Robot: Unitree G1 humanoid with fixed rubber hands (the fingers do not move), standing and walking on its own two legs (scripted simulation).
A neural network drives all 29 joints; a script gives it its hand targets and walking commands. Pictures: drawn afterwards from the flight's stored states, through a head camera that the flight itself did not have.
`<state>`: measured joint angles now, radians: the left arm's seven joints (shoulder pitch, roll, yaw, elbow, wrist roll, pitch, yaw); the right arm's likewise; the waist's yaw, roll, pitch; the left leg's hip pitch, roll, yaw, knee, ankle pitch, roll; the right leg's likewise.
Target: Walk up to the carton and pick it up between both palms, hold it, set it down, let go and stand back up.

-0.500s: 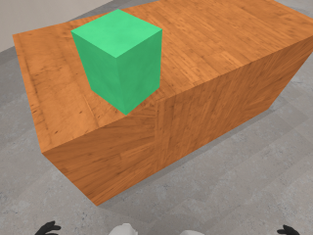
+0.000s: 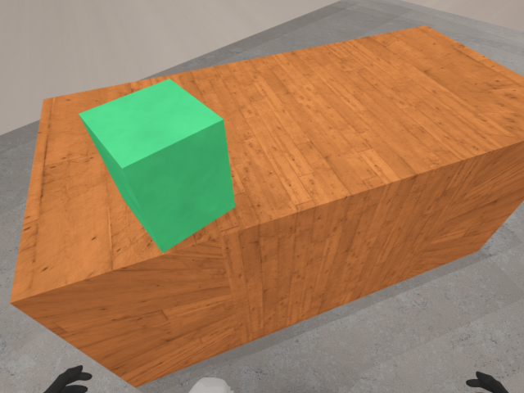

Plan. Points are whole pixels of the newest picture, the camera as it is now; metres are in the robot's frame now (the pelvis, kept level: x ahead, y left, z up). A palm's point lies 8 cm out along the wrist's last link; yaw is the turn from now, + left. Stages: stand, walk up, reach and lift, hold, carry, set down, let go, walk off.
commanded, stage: walk up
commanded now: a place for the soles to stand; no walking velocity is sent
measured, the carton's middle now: (166, 166) +0.51 +0.19 +0.05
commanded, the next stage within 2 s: none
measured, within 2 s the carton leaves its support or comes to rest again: neither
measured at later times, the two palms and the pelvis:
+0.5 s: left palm out of the picture +0.08 +0.32 -0.09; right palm (472, 343) +0.21 -0.32 -0.06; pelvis +0.03 -0.01 -0.02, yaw +11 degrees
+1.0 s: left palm out of the picture +0.05 +0.33 -0.07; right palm (436, 306) +0.26 -0.28 -0.06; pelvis +0.03 -0.02 -0.01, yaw +17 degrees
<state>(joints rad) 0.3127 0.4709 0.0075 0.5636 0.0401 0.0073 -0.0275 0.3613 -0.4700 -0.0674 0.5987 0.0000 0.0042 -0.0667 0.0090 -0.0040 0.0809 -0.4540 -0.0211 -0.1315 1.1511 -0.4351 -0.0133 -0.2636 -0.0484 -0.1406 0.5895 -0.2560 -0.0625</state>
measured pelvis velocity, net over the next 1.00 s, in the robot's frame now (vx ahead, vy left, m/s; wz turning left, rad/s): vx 0.03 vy -0.02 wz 0.30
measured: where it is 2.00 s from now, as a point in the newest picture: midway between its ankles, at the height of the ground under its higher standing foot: outside the picture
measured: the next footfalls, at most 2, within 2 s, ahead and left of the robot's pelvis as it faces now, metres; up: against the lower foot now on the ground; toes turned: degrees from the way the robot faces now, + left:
left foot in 0.30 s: +0.09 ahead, +0.14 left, +0.00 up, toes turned +5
left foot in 0.82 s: +0.05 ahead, +0.15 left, +0.00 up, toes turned +10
